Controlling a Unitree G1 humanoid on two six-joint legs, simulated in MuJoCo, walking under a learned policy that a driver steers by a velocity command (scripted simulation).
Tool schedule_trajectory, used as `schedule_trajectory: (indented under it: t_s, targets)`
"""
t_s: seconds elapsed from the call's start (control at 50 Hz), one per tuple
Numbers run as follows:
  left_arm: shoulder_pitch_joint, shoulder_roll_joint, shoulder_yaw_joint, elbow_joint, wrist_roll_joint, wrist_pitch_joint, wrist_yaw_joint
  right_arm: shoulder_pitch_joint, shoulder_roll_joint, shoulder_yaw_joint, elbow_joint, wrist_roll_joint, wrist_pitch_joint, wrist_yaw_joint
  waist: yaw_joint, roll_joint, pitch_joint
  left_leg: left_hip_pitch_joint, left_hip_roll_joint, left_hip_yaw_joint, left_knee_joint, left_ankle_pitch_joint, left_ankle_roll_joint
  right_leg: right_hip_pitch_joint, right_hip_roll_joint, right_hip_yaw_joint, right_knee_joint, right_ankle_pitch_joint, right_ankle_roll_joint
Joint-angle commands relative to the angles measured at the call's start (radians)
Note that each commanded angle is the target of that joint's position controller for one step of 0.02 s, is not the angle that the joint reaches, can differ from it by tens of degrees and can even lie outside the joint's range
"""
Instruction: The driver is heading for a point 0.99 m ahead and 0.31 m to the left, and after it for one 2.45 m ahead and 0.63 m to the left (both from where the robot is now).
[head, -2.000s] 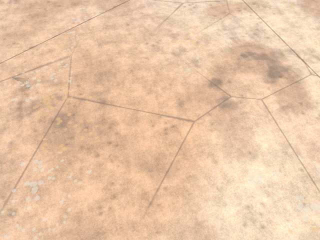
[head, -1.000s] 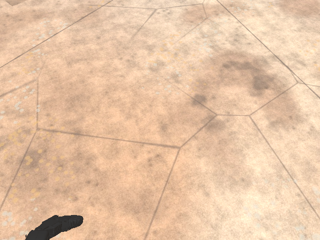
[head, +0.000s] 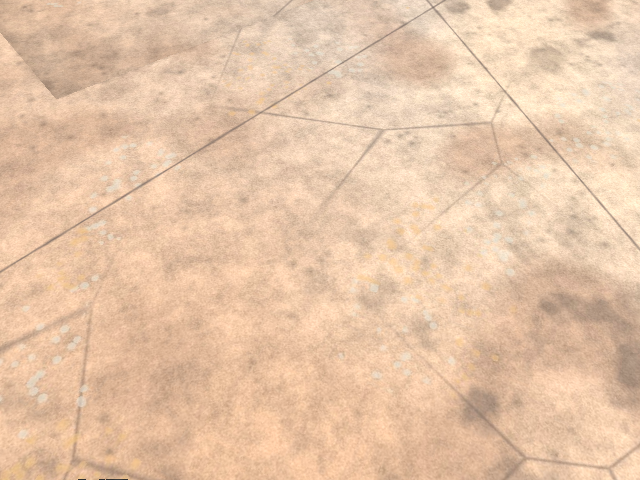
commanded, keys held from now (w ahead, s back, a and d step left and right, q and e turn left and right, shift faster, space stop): w+q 0.90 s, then w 0.10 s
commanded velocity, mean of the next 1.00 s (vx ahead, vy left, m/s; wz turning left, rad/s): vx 0.50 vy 0.00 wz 0.53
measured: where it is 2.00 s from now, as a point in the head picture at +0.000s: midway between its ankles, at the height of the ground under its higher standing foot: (123, 283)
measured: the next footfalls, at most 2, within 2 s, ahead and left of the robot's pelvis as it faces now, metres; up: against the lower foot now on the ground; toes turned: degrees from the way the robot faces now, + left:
right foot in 0.14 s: +0.26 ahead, -0.15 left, +0.00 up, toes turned +6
left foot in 0.66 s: +0.46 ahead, +0.18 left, +0.00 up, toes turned +27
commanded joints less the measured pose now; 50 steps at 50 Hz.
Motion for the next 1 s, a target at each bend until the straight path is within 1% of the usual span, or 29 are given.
schedule_trajectory:
  t_s: [0.02,0.08,0.1,0.12,0.14,0.16,0.18,0.2,0.22,0.24,0.28,0.3,0.36,0.46,0.56,0.6,0.62,0.64,0.66,0.68,0.7,0.72,0.74,0.76,0.8,0.84,0.88,0.94,1.0]
  targets:
    - [-0.126,0.066,0.008,-0.091,-0.009,-0.025,-0.014,0.027,-0.177,-0.042,-0.037,0.01,0.0,-0.014,0.009,0.116,0.046,-0.047,0.26,-0.186,-0.033,0.191,0.136,0.055,0.042,-0.016,-0.087,0.027,-0.001]
    - [-0.093,0.11,0.021,-0.092,-0.01,-0.038,-0.021,0.016,-0.194,-0.055,-0.042,0.01,0.014,-0.024,0.047,0.142,0.029,-0.001,0.292,-0.243,0.046,0.22,0.112,0.145,0.051,-0.004,-0.135,-0.063,-0.025]
    - [-0.037,0.127,0.029,-0.079,-0.011,-0.042,-0.019,0.005,-0.194,-0.056,-0.047,0.009,0.019,-0.025,0.079,0.152,0.003,-0.007,0.283,-0.247,0.099,0.278,0.101,0.23,0.06,-0.019,-0.15,-0.099,-0.04]
    - [0.085,0.162,0.049,-0.045,-0.006,-0.045,-0.012,-0.005,-0.172,-0.049,-0.058,0.004,0.021,-0.023,0.135,0.139,-0.073,-0.038,0.228,-0.218,0.229,0.354,0.076,0.406,0.062,-0.03,-0.167,-0.112,-0.069]
    - [0.253,0.217,0.066,-0.02,0.011,-0.048,-0.004,-0.021,-0.119,-0.029,-0.09,-0.01,0.022,-0.02,0.206,0.068,-0.227,-0.183,0.155,-0.172,0.498,0.23,0.044,0.686,-0.075,0.094,-0.122,-0.142,-0.129]
    - [0.345,0.302,0.088,0.0,0.016,-0.033,0.0,0.103,-0.013,0.0,-0.12,-0.002,0.005,-0.016,0.16,-0.212,-0.37,-0.562,0.0,-0.053,0.848,-0.245,-0.028,1.049,-0.319,0.497,-0.178,-0.273,-0.27]
    - [0.336,0.217,0.066,-0.004,0.005,-0.028,-0.004,0.107,-0.086,-0.013,-0.114,0.022,-0.004,-0.016,0.167,-0.235,-0.373,-0.696,0.048,-0.126,1.014,-0.387,-0.029,1.034,-0.342,0.662,-0.268,-0.452,-0.293]
    - [0.27,0.14,0.045,-0.02,0.001,-0.028,-0.003,0.022,-0.168,-0.036,-0.127,0.034,-0.004,-0.018,0.174,-0.135,-0.22,-0.744,0.096,-0.132,1.053,-0.308,-0.024,0.901,-0.298,0.506,-0.291,-0.474,-0.243]
    - [0.21,0.113,0.036,-0.026,0.004,-0.027,-0.002,-0.028,-0.168,-0.04,-0.136,0.03,0.001,-0.021,0.153,-0.071,-0.135,-0.719,0.141,-0.104,1.035,-0.222,-0.027,0.767,-0.256,0.368,-0.311,-0.393,-0.211]
    - [0.165,0.086,0.028,-0.023,0.008,-0.025,-0.004,-0.056,-0.156,-0.044,-0.144,0.02,0.006,-0.022,0.131,-0.051,-0.074,-0.688,0.167,-0.098,0.992,-0.165,-0.032,0.657,-0.218,0.277,-0.344,-0.309,-0.199]
    - [0.127,0.074,0.026,-0.014,0.018,-0.029,-0.003,-0.047,-0.114,-0.046,-0.154,0.018,0.027,-0.014,0.091,-0.083,-0.03,-0.608,0.207,-0.093,0.939,-0.104,-0.035,0.532,-0.18,0.149,-0.404,-0.226,-0.191]
    - [0.125,0.081,0.031,-0.007,0.016,-0.033,-0.002,-0.054,-0.093,-0.043,-0.164,0.018,0.037,-0.011,0.085,-0.073,-0.019,-0.604,0.214,-0.084,0.923,-0.09,-0.039,0.507,-0.179,0.108,-0.427,-0.188,-0.202]
    - [0.135,0.118,0.045,0.011,0.014,-0.041,0.005,-0.107,-0.081,-0.041,-0.206,0.01,0.052,-0.007,0.081,-0.031,0.006,-0.652,0.224,-0.086,0.83,0.006,-0.055,0.503,-0.19,0.008,-0.466,-0.091,-0.224]
    - [0.165,0.157,0.055,0.024,0.01,-0.026,0.015,-0.246,-0.065,-0.028,-0.256,0.009,0.041,0.025,0.126,-0.003,0.036,-0.622,0.203,-0.018,0.562,0.227,-0.049,0.543,-0.159,-0.165,-0.472,-0.016,-0.196]
    - [0.238,0.2,0.07,0.048,-0.014,0.006,0.017,-0.369,-0.076,-0.025,-0.326,0.008,0.045,0.052,0.155,-0.002,0.073,-0.63,0.171,0.046,0.427,0.153,-0.009,0.692,-0.204,-0.229,-0.411,0.07,-0.165]
    - [0.228,0.227,0.078,0.044,-0.023,0.02,0.02,-0.341,-0.106,-0.04,-0.338,0.005,0.05,0.057,0.117,-0.03,0.036,-0.544,0.119,0.095,0.41,0.053,0.027,0.732,-0.209,-0.263,-0.298,0.347,-0.144]
    - [0.22,0.24,0.082,0.041,-0.028,0.028,0.023,-0.275,-0.132,-0.055,-0.328,0.005,0.053,0.055,0.073,-0.044,-0.012,-0.444,0.078,0.124,0.404,0.011,0.05,0.733,-0.202,-0.281,-0.182,0.505,-0.133]
    - [0.204,0.238,0.081,0.035,-0.032,0.037,0.025,-0.132,-0.172,-0.082,-0.291,0.008,0.055,0.05,-0.011,-0.028,-0.086,-0.25,0.027,0.146,0.343,0.054,0.083,0.683,-0.171,-0.313,0.01,0.566,-0.108]
    - [0.22,0.204,0.067,0.025,-0.013,0.034,0.028,0.049,-0.246,-0.12,-0.239,0.012,0.064,0.031,-0.087,0.04,-0.179,0.06,0.05,0.047,0.32,0.08,0.129,0.473,-0.133,-0.318,0.29,0.371,-0.062]
    - [0.304,0.052,0.019,-0.035,0.033,0.011,0.014,0.035,-0.374,-0.139,-0.239,0.022,0.061,0.019,0.027,0.335,-0.236,0.394,0.319,-0.489,0.254,-0.032,0.299,-0.005,0.052,-0.278,0.657,-0.54,0.004]
    - [0.228,0.1,0.018,-0.05,0.0,-0.031,0.001,0.059,-0.311,-0.113,-0.283,0.01,0.042,0.026,-0.025,0.234,-0.398,0.459,0.415,-0.818,0.079,-0.198,0.373,-0.128,0.109,-0.02,0.798,-0.679,-0.005]
    - [0.117,0.164,0.035,-0.082,-0.043,-0.054,-0.007,0.029,-0.246,-0.092,-0.273,-0.001,0.024,0.033,-0.047,0.157,-0.261,0.383,0.392,-0.691,0.047,-0.132,0.312,-0.219,0.061,0.004,0.799,-0.584,-0.031]
    - [0.104,0.149,0.03,-0.087,-0.038,-0.065,-0.004,-0.021,-0.221,-0.084,-0.275,0.0,0.015,0.032,-0.009,0.107,-0.176,0.248,0.352,-0.568,0.053,-0.053,0.279,-0.197,0.02,0.003,0.72,-0.497,-0.048]
    - [0.114,0.15,0.033,-0.071,-0.012,-0.065,0.004,-0.096,-0.185,-0.073,-0.287,0.0,0.013,0.03,0.038,0.063,-0.115,0.104,0.311,-0.465,0.05,0.052,0.249,-0.126,-0.014,0.006,0.631,-0.441,-0.043]
    - [0.152,0.161,0.044,-0.062,0.004,-0.041,0.003,-0.163,-0.157,-0.059,-0.314,-0.017,0.011,0.022,0.094,0.091,-0.081,-0.062,0.267,-0.378,0.011,0.184,0.234,0.001,-0.039,0.014,0.536,-0.383,-0.028]
    - [0.147,0.131,0.04,-0.069,0.017,-0.021,0.004,-0.152,-0.175,-0.064,-0.31,-0.009,0.006,0.012,0.104,0.078,-0.065,-0.135,0.246,-0.321,-0.012,0.267,0.242,0.027,-0.026,-0.007,0.45,-0.336,0.003]
    - [0.078,0.107,0.032,-0.095,0.022,-0.014,0.007,-0.119,-0.198,-0.071,-0.299,-0.005,0.006,-0.003,0.088,0.076,-0.035,-0.167,0.221,-0.275,-0.022,0.281,0.231,0.009,-0.006,-0.015,0.319,-0.225,0.031]
    - [-0.012,0.076,0.017,-0.117,0.015,-0.018,-0.003,-0.085,-0.19,-0.069,-0.282,-0.001,0.01,-0.014,0.048,0.109,-0.015,-0.194,0.172,-0.208,-0.017,0.198,0.18,0.063,0.03,-0.025,0.088,-0.014,0.039]
    - [-0.085,0.072,0.009,-0.141,0.003,-0.027,-0.018,-0.024,-0.186,-0.065,-0.244,0.001,0.008,-0.013,0.007,0.123,0.005,-0.182,0.192,-0.217,-0.012,0.135,0.158,0.118,0.048,-0.032,-0.016,0.09,0.025]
